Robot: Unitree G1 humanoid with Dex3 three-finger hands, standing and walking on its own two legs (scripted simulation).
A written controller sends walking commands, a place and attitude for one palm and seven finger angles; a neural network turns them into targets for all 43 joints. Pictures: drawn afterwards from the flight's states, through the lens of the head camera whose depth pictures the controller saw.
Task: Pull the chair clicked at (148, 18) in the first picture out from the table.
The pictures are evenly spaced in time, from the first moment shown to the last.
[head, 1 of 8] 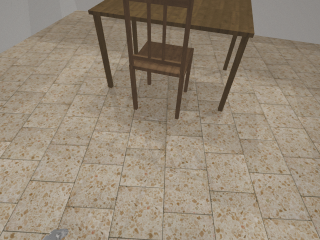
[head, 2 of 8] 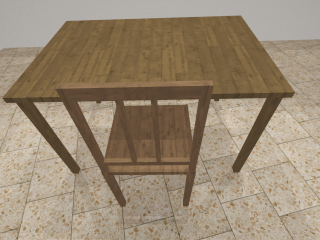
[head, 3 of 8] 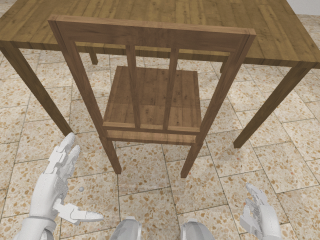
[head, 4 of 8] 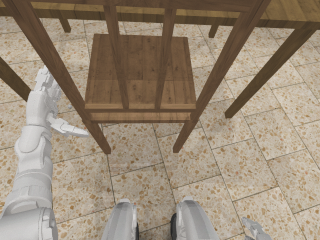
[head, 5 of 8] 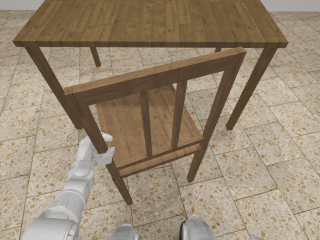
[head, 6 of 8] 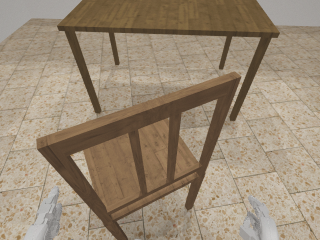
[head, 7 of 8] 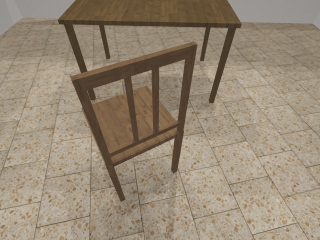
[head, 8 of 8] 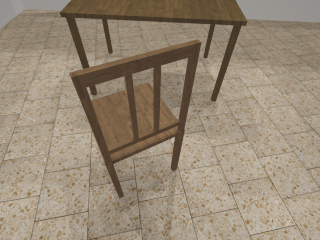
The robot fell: no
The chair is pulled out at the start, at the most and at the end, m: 0.00 0.62 0.62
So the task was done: yes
